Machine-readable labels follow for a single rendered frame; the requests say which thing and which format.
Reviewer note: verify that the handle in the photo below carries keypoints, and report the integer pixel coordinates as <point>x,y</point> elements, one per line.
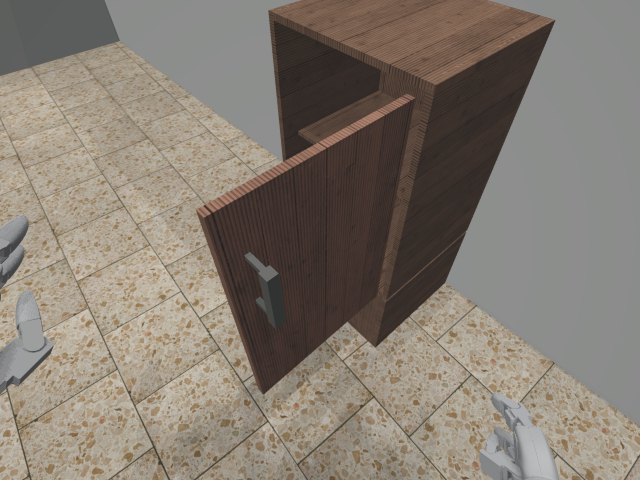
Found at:
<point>272,304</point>

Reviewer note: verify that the right robot hand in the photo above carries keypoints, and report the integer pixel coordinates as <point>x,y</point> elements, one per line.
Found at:
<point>527,451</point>

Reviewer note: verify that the left robot hand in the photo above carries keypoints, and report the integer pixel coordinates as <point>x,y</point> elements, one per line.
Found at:
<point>21,356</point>

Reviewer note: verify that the cupboard door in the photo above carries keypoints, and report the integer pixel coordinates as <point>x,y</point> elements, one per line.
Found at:
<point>321,219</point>

